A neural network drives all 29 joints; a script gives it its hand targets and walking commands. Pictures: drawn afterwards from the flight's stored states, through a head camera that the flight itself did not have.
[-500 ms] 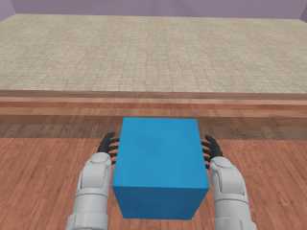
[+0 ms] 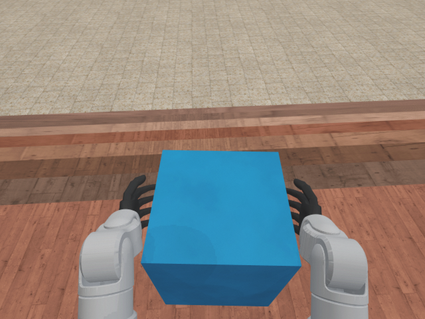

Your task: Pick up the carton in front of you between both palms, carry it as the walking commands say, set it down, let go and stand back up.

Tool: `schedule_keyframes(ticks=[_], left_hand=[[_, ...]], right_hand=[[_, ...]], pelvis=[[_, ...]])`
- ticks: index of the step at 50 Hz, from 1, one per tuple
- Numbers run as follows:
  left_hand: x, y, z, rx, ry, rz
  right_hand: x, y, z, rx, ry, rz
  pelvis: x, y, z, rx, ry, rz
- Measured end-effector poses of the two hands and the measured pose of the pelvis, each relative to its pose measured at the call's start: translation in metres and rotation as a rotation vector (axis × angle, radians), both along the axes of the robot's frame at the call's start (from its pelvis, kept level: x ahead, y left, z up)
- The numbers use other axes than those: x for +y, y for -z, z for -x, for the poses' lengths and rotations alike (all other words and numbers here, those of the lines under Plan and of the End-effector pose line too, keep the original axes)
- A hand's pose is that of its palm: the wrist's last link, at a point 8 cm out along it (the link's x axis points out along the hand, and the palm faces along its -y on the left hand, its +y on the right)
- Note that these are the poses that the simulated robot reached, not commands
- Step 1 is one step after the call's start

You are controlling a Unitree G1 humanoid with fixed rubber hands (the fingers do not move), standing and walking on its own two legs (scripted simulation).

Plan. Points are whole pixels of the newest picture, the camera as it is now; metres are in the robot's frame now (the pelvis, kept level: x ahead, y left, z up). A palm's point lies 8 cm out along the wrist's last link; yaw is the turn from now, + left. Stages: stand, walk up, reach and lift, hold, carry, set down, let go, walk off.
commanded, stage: carry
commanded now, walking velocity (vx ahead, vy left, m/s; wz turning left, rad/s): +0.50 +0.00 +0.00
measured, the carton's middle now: (218, 232) +0.28 +0.00 +0.01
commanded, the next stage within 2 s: none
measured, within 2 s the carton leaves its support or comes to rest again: neither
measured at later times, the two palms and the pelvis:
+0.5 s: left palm (152, 107) +0.58 +0.16 +0.08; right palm (270, 105) +0.59 -0.13 +0.07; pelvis +0.32 +0.01 -0.02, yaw +1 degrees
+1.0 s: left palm (167, 27) +0.98 +0.17 +0.11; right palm (253, 25) +1.00 -0.13 +0.11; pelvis +0.63 +0.00 -0.02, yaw +3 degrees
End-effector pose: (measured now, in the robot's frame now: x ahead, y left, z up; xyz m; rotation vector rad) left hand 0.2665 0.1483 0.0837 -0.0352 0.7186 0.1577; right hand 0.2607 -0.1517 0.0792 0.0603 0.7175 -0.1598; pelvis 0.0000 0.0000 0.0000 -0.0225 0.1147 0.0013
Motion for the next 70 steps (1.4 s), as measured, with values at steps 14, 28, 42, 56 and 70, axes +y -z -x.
schedule_keyframes(ticks=[14,28,42,56,70], left_hand=[[-0.002,-0.015,-0.143,0.005,-0.117,-0.006],[0.018,0.019,-0.369,-0.027,0.004,0.016],[0.023,-0.023,-0.586,-0.045,0.047,-0.031],[0.025,-0.003,-0.781,0.073,-0.064,-0.058],[0.022,-0.004,-0.967,-0.060,-0.066,-0.032]], right_hand=[[0.000,-0.018,-0.181,0.004,-0.112,-0.008],[0.018,0.012,-0.371,-0.028,0.001,0.021],[0.023,-0.034,-0.587,-0.043,-0.029,0.068],[0.026,-0.004,-0.816,0.067,-0.148,0.034],[0.022,0.002,-0.990,-0.062,-0.082,-0.010]], pelvis=[[-0.029,-0.012,-0.159,-0.021,-0.058,-0.054],[0.017,0.026,-0.355,-0.071,-0.006,-0.049],[0.028,-0.002,-0.510,-0.042,-0.019,-0.011],[-0.011,0.016,-0.698,-0.047,-0.034,-0.039],[-0.006,0.036,-0.877,-0.031,-0.008,-0.026]])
